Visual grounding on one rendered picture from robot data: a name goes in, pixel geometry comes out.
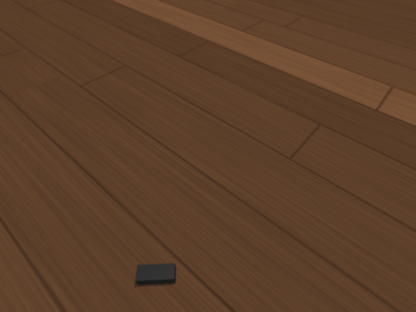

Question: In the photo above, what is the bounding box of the carton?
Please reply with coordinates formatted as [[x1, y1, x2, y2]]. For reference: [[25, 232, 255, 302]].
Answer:
[[135, 263, 176, 285]]

